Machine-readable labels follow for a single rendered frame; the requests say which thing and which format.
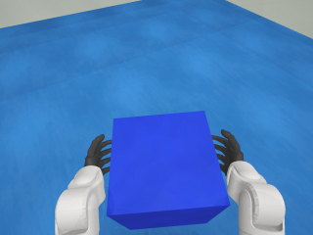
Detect carton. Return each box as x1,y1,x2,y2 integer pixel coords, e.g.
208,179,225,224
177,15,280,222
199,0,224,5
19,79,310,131
107,111,231,230

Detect left robot forearm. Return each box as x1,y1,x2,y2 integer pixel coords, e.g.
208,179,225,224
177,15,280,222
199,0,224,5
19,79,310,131
55,165,106,235

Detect right robot forearm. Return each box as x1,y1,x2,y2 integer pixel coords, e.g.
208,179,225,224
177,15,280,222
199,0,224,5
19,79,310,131
226,161,286,235

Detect robot right hand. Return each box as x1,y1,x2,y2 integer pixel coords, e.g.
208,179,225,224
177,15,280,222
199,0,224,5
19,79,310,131
211,129,245,176

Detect robot left hand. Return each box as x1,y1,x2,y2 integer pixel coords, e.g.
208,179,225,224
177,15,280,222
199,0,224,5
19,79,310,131
84,134,112,176

